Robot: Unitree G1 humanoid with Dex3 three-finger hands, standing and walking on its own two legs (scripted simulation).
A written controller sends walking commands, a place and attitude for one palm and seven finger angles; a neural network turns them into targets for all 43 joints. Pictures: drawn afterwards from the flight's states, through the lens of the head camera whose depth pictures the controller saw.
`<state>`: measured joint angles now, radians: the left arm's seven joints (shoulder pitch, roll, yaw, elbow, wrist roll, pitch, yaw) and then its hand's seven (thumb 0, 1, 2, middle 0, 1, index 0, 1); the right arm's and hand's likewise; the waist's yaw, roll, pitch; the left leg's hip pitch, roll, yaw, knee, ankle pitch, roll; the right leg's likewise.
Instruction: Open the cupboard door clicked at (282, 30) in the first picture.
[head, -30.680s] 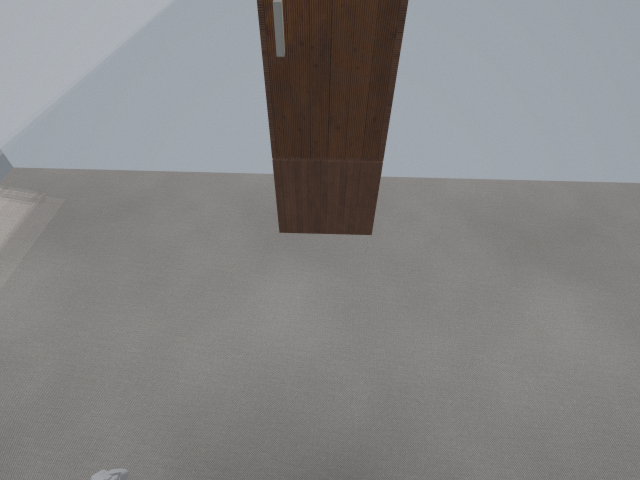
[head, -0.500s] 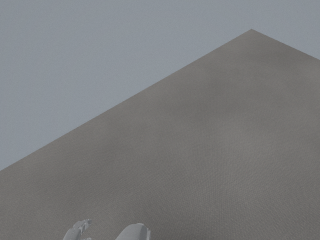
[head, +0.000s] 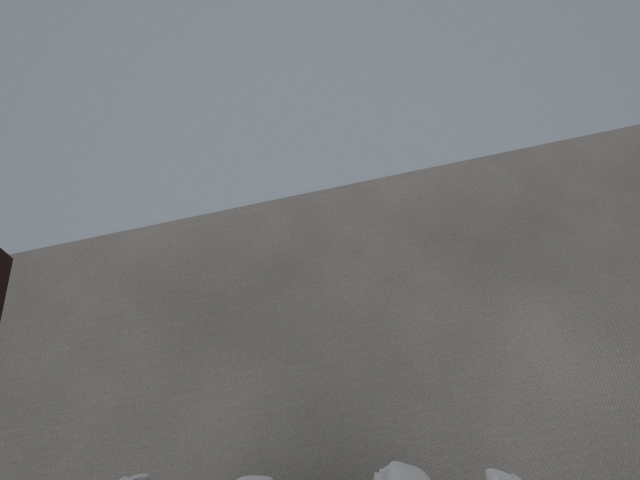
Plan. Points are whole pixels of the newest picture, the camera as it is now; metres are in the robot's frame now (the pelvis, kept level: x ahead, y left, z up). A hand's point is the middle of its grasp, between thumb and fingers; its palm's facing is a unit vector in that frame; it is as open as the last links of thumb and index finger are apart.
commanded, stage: turn to face it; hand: left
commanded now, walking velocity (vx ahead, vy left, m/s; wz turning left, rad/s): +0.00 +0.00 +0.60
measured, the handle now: out of the picture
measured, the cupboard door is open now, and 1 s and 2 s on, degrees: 49 49 49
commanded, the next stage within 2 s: take the last steps up to it in 1.80 s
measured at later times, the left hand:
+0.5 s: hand out of the picture -0.01 +0.18 -0.17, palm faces +0.37 -0.90 -0.24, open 7.3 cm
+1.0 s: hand out of the picture +0.01 +0.15 -0.14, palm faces +0.56 -0.77 -0.30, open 7.3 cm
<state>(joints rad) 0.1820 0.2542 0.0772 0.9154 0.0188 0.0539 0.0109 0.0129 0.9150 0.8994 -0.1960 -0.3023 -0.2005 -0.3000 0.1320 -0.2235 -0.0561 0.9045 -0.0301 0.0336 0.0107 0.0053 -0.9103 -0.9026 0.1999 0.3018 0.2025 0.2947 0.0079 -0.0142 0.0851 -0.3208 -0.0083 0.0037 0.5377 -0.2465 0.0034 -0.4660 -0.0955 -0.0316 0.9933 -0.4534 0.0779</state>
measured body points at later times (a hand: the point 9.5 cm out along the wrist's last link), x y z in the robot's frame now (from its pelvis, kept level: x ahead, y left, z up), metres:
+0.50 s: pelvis +0.01 -0.03 -0.01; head +0.06 +0.00 +0.44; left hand -0.03 +0.23 -0.15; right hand +0.21 -0.23 -0.14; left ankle -0.01 +0.08 -0.73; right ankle +0.01 -0.14 -0.73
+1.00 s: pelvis +0.04 -0.07 +0.00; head +0.10 -0.07 +0.45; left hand -0.02 +0.19 -0.12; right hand +0.23 -0.25 -0.16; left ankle -0.04 +0.05 -0.66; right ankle +0.08 -0.16 -0.73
